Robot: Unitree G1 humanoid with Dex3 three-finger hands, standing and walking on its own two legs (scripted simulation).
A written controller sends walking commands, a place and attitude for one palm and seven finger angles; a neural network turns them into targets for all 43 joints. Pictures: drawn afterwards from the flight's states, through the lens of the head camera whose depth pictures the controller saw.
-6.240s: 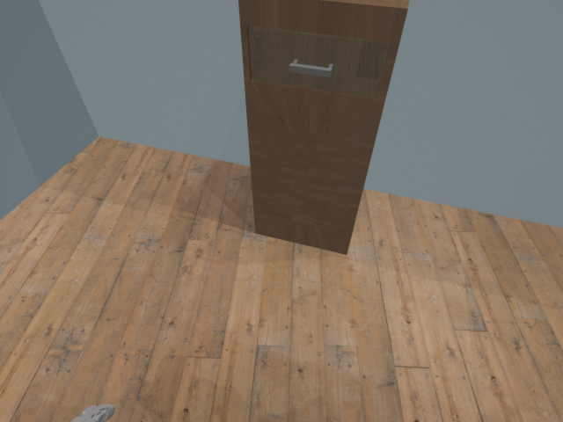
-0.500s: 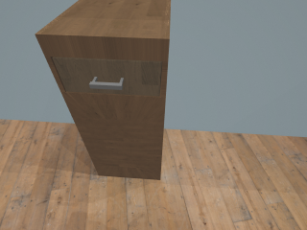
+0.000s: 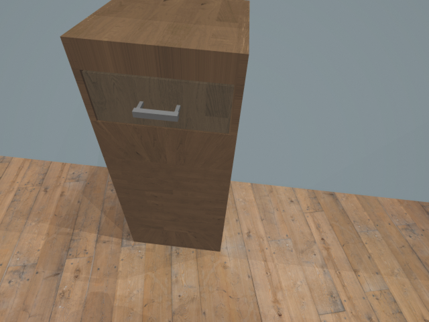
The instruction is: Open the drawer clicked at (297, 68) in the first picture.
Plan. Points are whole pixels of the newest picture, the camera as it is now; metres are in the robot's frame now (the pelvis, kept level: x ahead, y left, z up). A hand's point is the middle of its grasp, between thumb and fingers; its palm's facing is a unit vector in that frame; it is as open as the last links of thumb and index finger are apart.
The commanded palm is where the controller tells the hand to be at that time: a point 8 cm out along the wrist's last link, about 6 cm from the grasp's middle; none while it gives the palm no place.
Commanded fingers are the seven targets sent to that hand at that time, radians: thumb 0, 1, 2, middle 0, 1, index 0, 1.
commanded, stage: shuffle to correct the standing spot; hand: left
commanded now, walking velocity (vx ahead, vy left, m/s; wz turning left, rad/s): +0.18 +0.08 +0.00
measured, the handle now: (157, 110) +0.60 +0.19 +0.07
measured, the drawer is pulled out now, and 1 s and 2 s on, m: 0.00 0.00 0.00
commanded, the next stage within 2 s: come to a stop and stand still in 0.18 s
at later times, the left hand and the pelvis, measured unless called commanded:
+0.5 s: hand out of the picture +0.08 +0.21 -0.18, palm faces +0.05 -0.99 -0.16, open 7.3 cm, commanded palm none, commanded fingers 0.00 0.90 0.90 -0.20 -0.30 -0.20 -0.30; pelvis +0.08 +0.05 +0.00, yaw -1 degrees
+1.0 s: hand out of the picture +0.13 +0.21 -0.17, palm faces +0.06 -0.98 -0.20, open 7.2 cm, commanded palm none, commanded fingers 0.00 0.90 0.90 -0.20 -0.30 -0.20 -0.30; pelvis +0.07 +0.03 +0.00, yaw -1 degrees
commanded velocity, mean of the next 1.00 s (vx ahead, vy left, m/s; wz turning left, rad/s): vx -0.01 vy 0.00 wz -0.02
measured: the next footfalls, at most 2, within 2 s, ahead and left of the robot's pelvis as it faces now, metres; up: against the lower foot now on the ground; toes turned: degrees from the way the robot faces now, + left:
left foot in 0.32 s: +0.14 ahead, +0.15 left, +0.00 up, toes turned +7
right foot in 0.64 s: +0.14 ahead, -0.06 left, +0.00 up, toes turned -1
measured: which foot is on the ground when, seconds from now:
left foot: down 0.00-0.12, up 0.14-0.30, down 0.32-0.68, up 0.70-0.90, down 0.92-1.00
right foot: down 0.00-0.32, up 0.34-0.62, down 0.64-1.00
